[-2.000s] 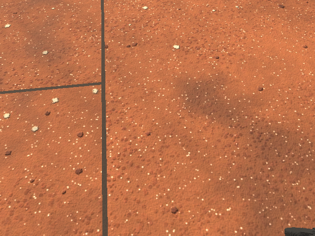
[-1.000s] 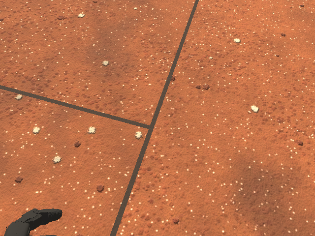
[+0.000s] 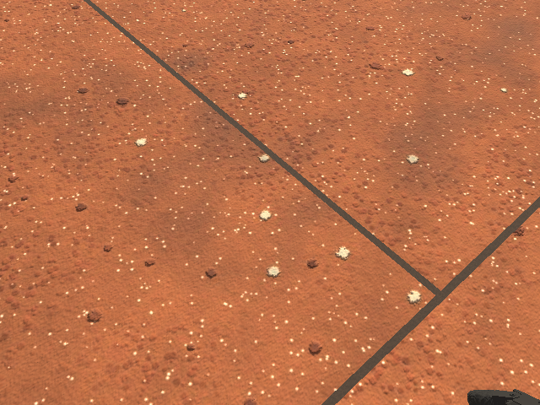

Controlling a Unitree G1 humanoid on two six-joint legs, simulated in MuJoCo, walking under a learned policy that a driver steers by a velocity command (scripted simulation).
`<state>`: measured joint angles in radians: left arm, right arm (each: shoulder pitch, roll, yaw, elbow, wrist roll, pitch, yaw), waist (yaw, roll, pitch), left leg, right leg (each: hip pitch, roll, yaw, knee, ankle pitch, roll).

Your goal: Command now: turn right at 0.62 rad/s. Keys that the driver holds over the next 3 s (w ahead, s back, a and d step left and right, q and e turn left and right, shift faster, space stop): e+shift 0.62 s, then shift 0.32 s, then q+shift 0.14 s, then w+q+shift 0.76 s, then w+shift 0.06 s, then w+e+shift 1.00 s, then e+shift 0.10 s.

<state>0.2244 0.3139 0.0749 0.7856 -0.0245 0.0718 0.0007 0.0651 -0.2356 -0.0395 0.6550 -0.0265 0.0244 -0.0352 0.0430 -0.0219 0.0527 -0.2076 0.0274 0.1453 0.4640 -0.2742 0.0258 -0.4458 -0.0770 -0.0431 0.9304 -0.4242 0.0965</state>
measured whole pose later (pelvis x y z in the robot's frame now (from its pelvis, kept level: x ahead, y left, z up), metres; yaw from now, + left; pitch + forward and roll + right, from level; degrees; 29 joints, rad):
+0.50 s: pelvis +0.03 -0.05 +0.01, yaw -27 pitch +3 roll +4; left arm 0.19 0.35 0.08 0.60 -0.02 0.05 0.04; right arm 0.04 -0.32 -0.10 0.70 0.00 -0.01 -0.03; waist 0.01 0.02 0.06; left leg -0.54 -0.05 -0.15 0.84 -0.29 -0.10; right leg -0.27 0.09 0.21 0.48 -0.24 -0.07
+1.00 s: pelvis +0.08 -0.05 +0.00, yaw -43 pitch +1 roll +0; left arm 0.15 0.30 0.04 0.63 -0.01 0.05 0.02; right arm 0.18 -0.27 -0.05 0.75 0.01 0.01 -0.01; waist -0.03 -0.01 0.08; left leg -0.25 0.00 -0.06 0.46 -0.23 0.00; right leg -0.28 0.01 0.08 0.63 -0.38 0.08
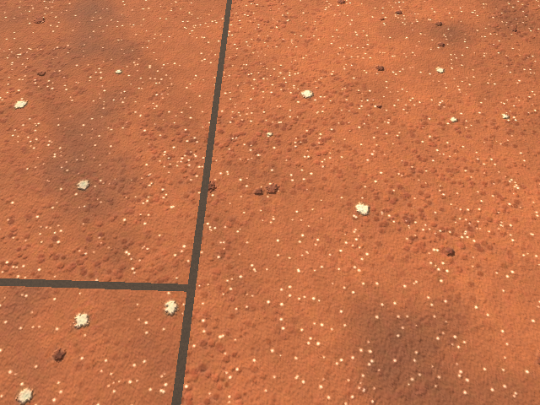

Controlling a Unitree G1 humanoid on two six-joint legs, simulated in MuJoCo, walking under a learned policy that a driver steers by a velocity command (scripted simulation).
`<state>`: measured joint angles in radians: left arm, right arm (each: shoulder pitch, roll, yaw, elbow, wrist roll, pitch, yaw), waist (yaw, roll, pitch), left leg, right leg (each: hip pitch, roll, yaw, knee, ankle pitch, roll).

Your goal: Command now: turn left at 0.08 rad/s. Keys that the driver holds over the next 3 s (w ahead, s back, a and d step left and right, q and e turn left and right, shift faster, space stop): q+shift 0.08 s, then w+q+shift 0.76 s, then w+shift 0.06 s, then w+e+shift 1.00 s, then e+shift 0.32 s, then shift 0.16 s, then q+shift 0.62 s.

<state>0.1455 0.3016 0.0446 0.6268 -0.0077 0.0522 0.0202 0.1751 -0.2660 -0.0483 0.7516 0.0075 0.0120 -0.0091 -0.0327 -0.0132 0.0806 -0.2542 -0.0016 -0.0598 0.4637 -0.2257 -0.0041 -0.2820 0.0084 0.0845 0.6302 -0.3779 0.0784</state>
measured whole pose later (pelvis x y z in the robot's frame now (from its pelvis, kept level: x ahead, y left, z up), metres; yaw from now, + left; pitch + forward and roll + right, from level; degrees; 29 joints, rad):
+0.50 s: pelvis +0.13 +0.08 -0.03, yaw +22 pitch +3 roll -2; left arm 0.41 0.35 0.10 0.76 -0.01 -0.06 0.00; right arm 0.09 -0.31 -0.04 0.60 0.05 -0.01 0.07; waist 0.08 0.00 0.02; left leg -0.69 0.13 0.06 0.84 -0.24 0.05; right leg 0.21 -0.10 -0.30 0.22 -0.43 0.12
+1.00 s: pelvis +0.46 +0.34 -0.02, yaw +47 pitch +3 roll -2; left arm -0.04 0.28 0.03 0.55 -0.02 -0.15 -0.03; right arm 0.47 -0.30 -0.05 0.80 0.01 -0.06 -0.03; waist -0.10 -0.03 0.03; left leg 0.19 -0.08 -0.28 0.30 -0.48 0.13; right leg -0.61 0.03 0.00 0.45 0.13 0.00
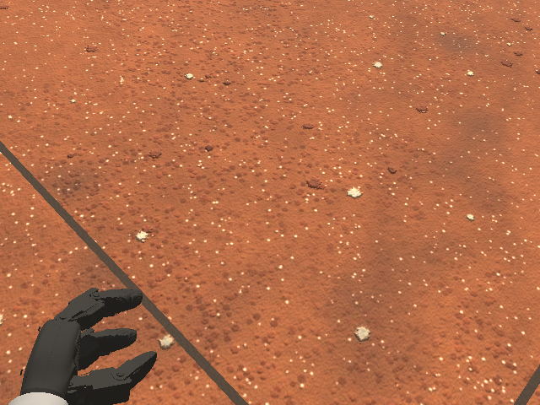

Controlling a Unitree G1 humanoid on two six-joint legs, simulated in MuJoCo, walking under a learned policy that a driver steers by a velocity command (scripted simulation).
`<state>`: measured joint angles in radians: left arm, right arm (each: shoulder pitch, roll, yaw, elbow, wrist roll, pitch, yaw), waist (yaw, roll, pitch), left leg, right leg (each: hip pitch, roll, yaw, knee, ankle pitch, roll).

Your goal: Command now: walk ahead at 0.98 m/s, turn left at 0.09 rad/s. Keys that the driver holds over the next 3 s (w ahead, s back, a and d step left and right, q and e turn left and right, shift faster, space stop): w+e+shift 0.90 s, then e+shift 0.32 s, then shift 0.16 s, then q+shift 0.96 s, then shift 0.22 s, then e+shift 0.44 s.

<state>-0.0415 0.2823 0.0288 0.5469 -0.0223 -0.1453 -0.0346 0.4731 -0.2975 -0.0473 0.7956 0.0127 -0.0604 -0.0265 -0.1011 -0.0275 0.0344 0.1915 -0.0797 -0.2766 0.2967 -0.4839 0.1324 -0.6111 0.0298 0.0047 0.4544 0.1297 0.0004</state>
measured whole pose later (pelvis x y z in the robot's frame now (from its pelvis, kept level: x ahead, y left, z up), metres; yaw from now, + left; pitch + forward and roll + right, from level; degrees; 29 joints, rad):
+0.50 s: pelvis +0.47 -0.02 -0.01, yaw -20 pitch +2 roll +2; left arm 0.53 0.26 0.06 0.81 -0.05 -0.05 0.01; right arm -0.07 -0.25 -0.01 0.55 0.01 -0.15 0.00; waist 0.12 -0.03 0.02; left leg -0.51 -0.03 -0.09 0.60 -0.13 -0.05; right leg -0.04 0.08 0.29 0.84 -0.52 -0.05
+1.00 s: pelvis +0.83 -0.23 -0.01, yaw -49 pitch -1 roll +2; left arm 0.19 0.34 0.06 0.60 -0.01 -0.04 -0.05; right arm 0.26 -0.29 -0.02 0.73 0.02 -0.12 0.00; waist -0.02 -0.01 0.11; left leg -0.20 0.00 -0.05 1.36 -0.45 -0.01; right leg -0.50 0.11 -0.06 0.74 -0.22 -0.16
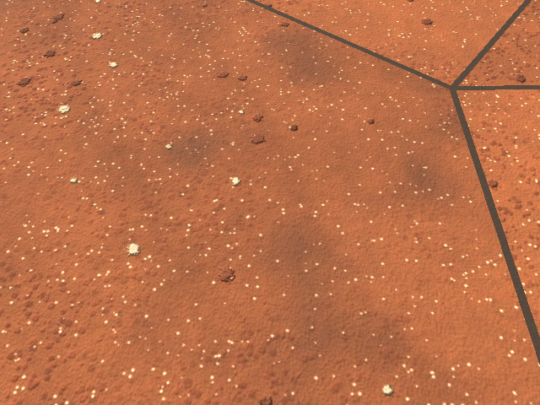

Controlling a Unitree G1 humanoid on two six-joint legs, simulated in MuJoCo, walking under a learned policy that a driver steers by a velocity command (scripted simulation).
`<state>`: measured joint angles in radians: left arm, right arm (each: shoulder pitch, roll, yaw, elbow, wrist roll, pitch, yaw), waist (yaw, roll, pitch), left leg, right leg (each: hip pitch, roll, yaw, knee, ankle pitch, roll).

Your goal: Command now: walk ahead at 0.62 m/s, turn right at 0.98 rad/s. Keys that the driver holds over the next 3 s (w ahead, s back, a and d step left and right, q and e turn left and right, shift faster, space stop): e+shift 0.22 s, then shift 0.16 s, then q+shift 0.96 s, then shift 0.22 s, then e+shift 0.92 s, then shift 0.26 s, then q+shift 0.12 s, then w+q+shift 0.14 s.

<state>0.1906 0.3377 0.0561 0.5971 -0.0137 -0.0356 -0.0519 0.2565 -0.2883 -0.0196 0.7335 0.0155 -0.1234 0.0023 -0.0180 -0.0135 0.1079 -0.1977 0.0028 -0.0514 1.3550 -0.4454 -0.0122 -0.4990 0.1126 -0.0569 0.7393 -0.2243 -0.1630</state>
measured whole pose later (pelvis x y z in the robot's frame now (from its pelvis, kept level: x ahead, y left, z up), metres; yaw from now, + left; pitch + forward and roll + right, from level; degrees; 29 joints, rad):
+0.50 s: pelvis +0.27 +0.07 +0.03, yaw -20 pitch +0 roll +0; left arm 0.15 0.31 0.04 0.67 0.01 0.06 0.04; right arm 0.16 -0.24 -0.02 0.66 -0.01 -0.02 0.02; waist -0.02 0.00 0.09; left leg -0.41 -0.08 -0.07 0.47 -0.06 0.03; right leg -0.38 0.05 0.10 1.02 -0.53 0.07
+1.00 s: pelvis +0.30 +0.06 +0.04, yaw +3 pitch +1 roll -1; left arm 0.12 0.28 0.05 0.70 0.01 0.03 0.03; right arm 0.18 -0.33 -0.07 0.58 0.03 0.07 0.03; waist 0.01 0.02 0.07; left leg -0.49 0.08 0.02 0.84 -0.32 -0.10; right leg -0.16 -0.05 -0.16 0.46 -0.31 0.00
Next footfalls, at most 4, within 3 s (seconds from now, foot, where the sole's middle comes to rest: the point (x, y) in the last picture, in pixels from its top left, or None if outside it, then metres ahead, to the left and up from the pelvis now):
0.30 left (241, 398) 0.45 0.10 -0.74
0.66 right None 0.30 -0.06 -0.74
1.08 left None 0.36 0.20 -0.74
1.50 right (280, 388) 0.47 0.01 -0.74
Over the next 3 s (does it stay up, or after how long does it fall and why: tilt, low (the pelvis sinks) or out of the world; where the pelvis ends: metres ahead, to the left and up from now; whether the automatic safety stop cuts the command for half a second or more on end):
stays up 0.44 0.05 0.04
